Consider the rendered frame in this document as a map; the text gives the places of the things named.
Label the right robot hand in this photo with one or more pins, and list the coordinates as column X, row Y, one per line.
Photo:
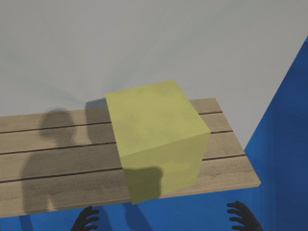
column 248, row 220

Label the carton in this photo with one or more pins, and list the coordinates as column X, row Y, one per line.
column 160, row 137

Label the table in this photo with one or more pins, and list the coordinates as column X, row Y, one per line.
column 68, row 160

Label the left robot hand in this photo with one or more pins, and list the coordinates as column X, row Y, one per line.
column 82, row 220

